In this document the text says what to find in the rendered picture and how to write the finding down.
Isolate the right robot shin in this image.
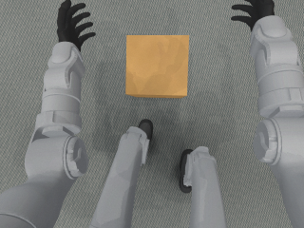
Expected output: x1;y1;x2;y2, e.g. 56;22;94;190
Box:
183;146;218;186

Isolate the robot right upper arm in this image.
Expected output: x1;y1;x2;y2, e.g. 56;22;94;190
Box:
253;117;304;228

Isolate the robot right forearm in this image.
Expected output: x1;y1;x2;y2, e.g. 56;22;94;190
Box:
249;15;304;118

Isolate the left robot hand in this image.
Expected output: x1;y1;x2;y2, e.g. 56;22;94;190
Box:
56;0;96;52

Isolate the carton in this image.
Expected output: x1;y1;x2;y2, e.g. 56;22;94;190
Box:
125;35;189;99

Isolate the robot left upper arm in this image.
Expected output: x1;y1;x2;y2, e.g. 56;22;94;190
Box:
0;135;89;228

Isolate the right robot hand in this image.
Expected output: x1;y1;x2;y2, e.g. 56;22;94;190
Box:
231;0;275;32

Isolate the left robot thigh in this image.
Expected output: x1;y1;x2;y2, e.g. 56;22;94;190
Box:
88;131;150;228

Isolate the robot left forearm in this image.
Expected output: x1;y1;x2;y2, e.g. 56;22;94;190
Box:
25;41;86;174

